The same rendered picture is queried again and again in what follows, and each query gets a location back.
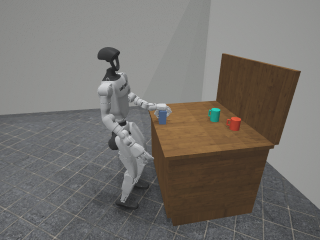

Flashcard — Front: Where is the right robot upper arm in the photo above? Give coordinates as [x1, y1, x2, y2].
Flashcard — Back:
[97, 82, 116, 122]

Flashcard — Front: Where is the left robot upper arm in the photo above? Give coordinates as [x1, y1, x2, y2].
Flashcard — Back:
[118, 72, 136, 103]

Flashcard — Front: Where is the sponge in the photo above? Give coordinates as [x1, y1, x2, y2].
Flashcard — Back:
[158, 110, 167, 125]

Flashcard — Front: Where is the table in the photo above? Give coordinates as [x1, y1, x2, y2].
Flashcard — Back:
[148, 53, 301, 226]

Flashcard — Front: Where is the left robot thigh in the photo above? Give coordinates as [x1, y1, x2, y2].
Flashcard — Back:
[129, 122, 148, 165]

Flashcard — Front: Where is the robot left hand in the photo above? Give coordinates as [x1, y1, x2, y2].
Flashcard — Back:
[154, 103, 172, 119]

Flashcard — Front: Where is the robot left forearm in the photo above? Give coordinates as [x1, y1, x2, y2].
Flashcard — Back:
[134, 95, 157, 111]

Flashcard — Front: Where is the robot right hand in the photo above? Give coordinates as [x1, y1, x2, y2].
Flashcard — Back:
[130, 143, 154, 165]

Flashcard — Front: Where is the robot right forearm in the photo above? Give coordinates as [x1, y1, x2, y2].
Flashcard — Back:
[103, 116, 136, 148]

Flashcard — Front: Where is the robot head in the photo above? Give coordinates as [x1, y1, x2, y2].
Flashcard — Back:
[97, 47, 121, 81]

